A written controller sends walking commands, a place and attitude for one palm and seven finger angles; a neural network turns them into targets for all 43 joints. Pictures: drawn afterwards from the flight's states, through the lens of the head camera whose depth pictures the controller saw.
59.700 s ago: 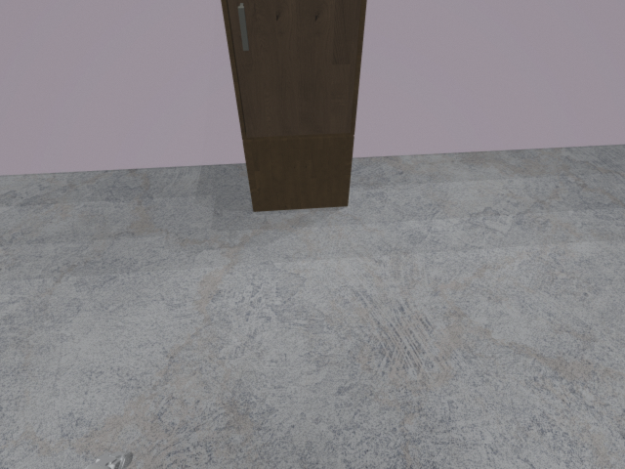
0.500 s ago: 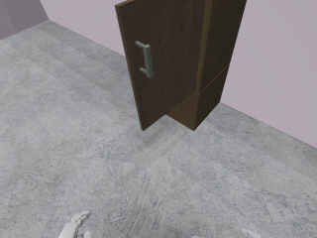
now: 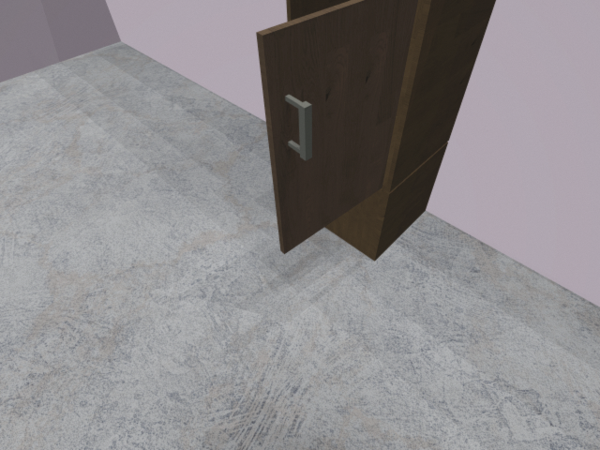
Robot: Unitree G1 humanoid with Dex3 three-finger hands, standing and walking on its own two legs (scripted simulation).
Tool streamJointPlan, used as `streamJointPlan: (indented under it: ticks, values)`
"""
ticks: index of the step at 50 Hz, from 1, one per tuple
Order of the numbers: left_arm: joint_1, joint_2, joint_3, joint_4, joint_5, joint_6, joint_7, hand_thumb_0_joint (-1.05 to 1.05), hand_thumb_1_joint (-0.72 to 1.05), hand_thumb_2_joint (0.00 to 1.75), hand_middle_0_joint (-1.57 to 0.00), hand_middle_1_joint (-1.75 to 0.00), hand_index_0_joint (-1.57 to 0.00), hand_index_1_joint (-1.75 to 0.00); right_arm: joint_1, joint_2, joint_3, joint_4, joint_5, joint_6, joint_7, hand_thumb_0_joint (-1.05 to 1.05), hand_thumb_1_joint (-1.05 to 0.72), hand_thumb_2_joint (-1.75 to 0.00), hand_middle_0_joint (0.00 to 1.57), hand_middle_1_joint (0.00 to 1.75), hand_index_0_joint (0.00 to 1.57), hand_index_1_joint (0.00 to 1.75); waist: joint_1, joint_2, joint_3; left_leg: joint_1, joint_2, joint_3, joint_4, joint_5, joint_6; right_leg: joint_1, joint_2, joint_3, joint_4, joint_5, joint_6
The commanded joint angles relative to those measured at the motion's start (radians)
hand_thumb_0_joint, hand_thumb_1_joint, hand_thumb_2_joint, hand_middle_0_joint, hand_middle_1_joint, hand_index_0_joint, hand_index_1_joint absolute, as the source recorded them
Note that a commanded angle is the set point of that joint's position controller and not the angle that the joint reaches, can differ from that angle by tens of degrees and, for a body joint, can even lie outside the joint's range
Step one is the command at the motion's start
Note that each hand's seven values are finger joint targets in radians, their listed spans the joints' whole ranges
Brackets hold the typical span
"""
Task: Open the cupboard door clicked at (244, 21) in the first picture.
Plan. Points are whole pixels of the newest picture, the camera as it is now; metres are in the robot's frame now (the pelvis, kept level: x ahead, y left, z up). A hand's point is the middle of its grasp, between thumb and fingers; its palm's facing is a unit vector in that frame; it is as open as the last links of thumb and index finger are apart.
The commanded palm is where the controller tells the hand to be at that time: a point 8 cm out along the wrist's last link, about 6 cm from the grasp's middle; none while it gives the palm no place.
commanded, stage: let the arm hang, fingers relaxed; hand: left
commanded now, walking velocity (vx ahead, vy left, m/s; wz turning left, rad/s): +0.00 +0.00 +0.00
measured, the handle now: (298, 128) +0.68 +0.04 +0.06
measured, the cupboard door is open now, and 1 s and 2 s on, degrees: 84 84 84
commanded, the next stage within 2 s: look to check the result in 0.38 s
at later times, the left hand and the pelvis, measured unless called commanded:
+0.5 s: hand out of the picture +0.07 +0.22 -0.17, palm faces -0.01 -0.97 -0.26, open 7.4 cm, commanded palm none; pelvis +0.02 +0.01 +0.00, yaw -1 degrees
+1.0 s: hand out of the picture +0.11 +0.24 -0.16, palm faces -0.02 -0.95 -0.31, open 7.4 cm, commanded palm none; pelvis +0.04 +0.01 +0.00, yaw +0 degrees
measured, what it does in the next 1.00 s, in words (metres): stands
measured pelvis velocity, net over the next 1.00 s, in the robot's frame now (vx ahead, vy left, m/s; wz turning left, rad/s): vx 0.04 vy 0.01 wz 0.00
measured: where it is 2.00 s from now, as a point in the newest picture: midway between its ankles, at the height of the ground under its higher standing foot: outside the picture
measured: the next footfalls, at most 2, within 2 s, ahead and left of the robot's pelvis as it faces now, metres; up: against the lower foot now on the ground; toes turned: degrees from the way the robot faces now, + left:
none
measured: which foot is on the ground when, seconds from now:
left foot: down 0.00-1.00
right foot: down 0.00-1.00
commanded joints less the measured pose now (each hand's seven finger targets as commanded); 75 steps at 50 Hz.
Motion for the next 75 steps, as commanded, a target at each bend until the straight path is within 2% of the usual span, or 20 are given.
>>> streamJointPlan:
  ticks: [1,6,10,14,20,27,33,36,40,42,50,53,59,60,67,75]
  values:
    - [-0.016,0.141,0.027,-0.034,0.000,-0.028,0.011,0.00,0.90,0.90,-0.20,-0.30,-0.20,-0.30,0.045,-0.134,-0.031,-0.012,-0.005,-0.018,-0.014,0.00,-0.90,-0.90,0.20,0.30,0.20,0.30,-0.003,-0.073,0.029,-0.094,0.095,-0.087,-0.122,-0.036,0.034,0.046,-0.111,0.144,-0.113,-0.135,-0.016]
    - [-0.026,0.150,0.028,-0.024,0.000,-0.028,0.012,0.00,0.90,0.90,-0.20,-0.30,-0.20,-0.30,0.034,-0.139,-0.028,0.003,-0.005,-0.021,-0.014,0.00,-0.90,-0.90,0.20,0.30,0.20,0.30,-0.001,-0.056,0.039,-0.096,0.098,-0.087,-0.133,-0.025,0.033,0.052,-0.113,0.144,-0.104,-0.115,-0.014]
    - [-0.027,0.156,0.029,-0.021,0.000,-0.033,0.013,0.00,0.90,0.90,-0.20,-0.30,-0.20,-0.30,0.020,-0.152,-0.029,0.006,-0.002,-0.025,-0.015,0.00,-0.90,-0.90,0.20,0.30,0.20,0.30,0.002,-0.059,0.017,-0.072,0.102,-0.086,-0.130,0.020,0.033,0.065,-0.113,0.140,-0.095,-0.066,-0.016]
    - [-0.040,0.162,0.026,-0.017,-0.002,-0.036,0.012,0.00,0.90,0.90,-0.20,-0.30,-0.20,-0.30,0.002,-0.162,-0.027,0.013,-0.003,-0.030,-0.016,0.00,-0.90,-0.90,0.20,0.30,0.20,0.30,0.001,-0.015,-0.011,-0.057,0.110,-0.090,-0.134,0.071,0.028,0.095,-0.117,0.135,-0.076,0.010,-0.018]
    - [-0.050,0.174,0.026,-0.015,-0.002,-0.038,0.012,0.00,0.90,0.90,-0.20,-0.30,-0.20,-0.30,-0.017,-0.178,-0.027,0.013,0.001,-0.032,-0.017,0.00,-0.90,-0.90,0.20,0.30,0.20,0.30,0.002,-0.029,-0.011,-0.041,0.114,-0.090,-0.138,0.110,0.025,0.106,-0.120,0.124,-0.072,0.061,-0.017]
    - [-0.071,0.186,0.023,-0.013,-0.002,-0.037,0.011,0.00,0.90,0.90,-0.20,-0.30,-0.20,-0.30,-0.044,-0.197,-0.027,0.015,-0.001,-0.033,-0.017,0.00,-0.90,-0.90,0.20,0.30,0.20,0.30,-0.001,-0.014,-0.008,-0.026,0.118,-0.095,-0.150,0.126,0.022,0.109,-0.122,0.126,-0.074,0.075,-0.015]
    - [-0.085,0.207,0.024,-0.020,-0.002,-0.043,0.011,0.00,0.90,0.90,-0.20,-0.30,-0.20,-0.30,-0.066,-0.220,-0.031,0.009,0.001,-0.034,-0.016,0.00,-0.90,-0.90,0.20,0.30,0.20,0.30,-0.006,-0.054,-0.049,0.014,0.121,-0.092,-0.141,0.176,0.022,0.128,-0.129,0.126,-0.072,0.151,-0.016]
    - [-0.093,0.214,0.024,-0.022,-0.002,-0.044,0.012,0.00,0.90,0.90,-0.20,-0.30,-0.20,-0.30,-0.077,-0.227,-0.032,0.007,0.002,-0.034,-0.015,0.00,-0.90,-0.90,0.20,0.30,0.20,0.30,-0.006,-0.042,-0.049,0.019,0.121,-0.088,-0.140,0.193,0.021,0.133,-0.131,0.124,-0.070,0.177,-0.015]
    - [-0.099,0.227,0.026,-0.028,-0.002,-0.048,0.012,0.00,0.90,0.90,-0.20,-0.30,-0.20,-0.30,-0.094,-0.244,-0.034,-0.001,0.004,-0.035,-0.016,0.00,-0.90,-0.90,0.20,0.30,0.20,0.30,-0.005,-0.056,-0.070,0.043,0.123,-0.089,-0.134,0.242,0.021,0.145,-0.131,0.121,-0.062,0.232,-0.017]
    - [-0.105,0.232,0.025,-0.028,-0.002,-0.047,0.012,0.00,0.90,0.90,-0.20,-0.30,-0.20,-0.30,-0.099,-0.247,-0.033,0.001,0.002,-0.035,-0.016,0.00,-0.90,-0.90,0.20,0.30,0.20,0.30,-0.007,-0.033,-0.070,0.047,0.124,-0.086,-0.138,0.259,0.018,0.151,-0.135,0.121,-0.060,0.248,-0.017]
    - [-0.121,0.250,0.026,-0.035,-0.001,-0.049,0.011,0.00,0.90,0.90,-0.20,-0.30,-0.20,-0.30,-0.120,-0.268,-0.035,-0.007,0.003,-0.035,-0.014,0.00,-0.90,-0.90,0.20,0.30,0.20,0.30,-0.005,-0.050,-0.079,0.062,0.126,-0.087,-0.141,0.269,0.017,0.161,-0.134,0.121,-0.067,0.258,-0.017]
    - [-0.131,0.256,0.025,-0.036,-0.002,-0.048,0.010,0.00,0.90,0.90,-0.20,-0.30,-0.20,-0.30,-0.127,-0.274,-0.033,-0.005,0.002,-0.035,-0.014,0.00,-0.90,-0.90,0.20,0.30,0.20,0.30,-0.005,-0.031,-0.075,0.058,0.127,-0.087,-0.149,0.272,0.013,0.169,-0.137,0.121,-0.069,0.256,-0.016]
    - [-0.139,0.263,0.025,-0.037,-0.002,-0.048,0.009,0.00,0.90,0.90,-0.20,-0.30,-0.20,-0.30,-0.132,-0.283,-0.032,-0.009,0.002,-0.037,-0.013,0.00,-0.90,-0.90,0.20,0.30,0.20,0.30,-0.005,-0.028,-0.085,0.067,0.128,-0.088,-0.153,0.291,0.010,0.182,-0.138,0.120,-0.071,0.266,-0.017]
    - [-0.135,0.266,0.026,-0.039,-0.002,-0.048,0.010,0.00,0.90,0.90,-0.20,-0.30,-0.20,-0.30,-0.133,-0.285,-0.032,-0.011,0.004,-0.037,-0.014,0.00,-0.90,-0.90,0.20,0.30,0.20,0.30,-0.002,-0.042,-0.082,0.070,0.129,-0.087,-0.151,0.294,0.012,0.176,-0.137,0.115,-0.071,0.267,-0.016]
    - [-0.145,0.267,0.022,-0.038,-0.002,-0.046,0.008,0.00,0.90,0.90,-0.20,-0.30,-0.20,-0.30,-0.132,-0.286,-0.031,-0.007,0.003,-0.037,-0.014,0.00,-0.90,-0.90,0.20,0.30,0.20,0.30,-0.004,-0.026,-0.072,0.068,0.130,-0.089,-0.162,0.286,0.010,0.178,-0.136,0.119,-0.077,0.248,-0.016]
    - [-0.141,0.272,0.024,-0.041,-0.002,-0.049,0.009,0.00,0.90,0.90,-0.20,-0.30,-0.20,-0.30,-0.127,-0.293,-0.032,-0.008,0.005,-0.038,-0.014,0.00,-0.90,-0.90,0.20,0.30,0.20,0.30,-0.004,-0.052,-0.086,0.079,0.131,-0.088,-0.160,0.292,0.012,0.185,-0.135,0.121,-0.079,0.266,-0.016]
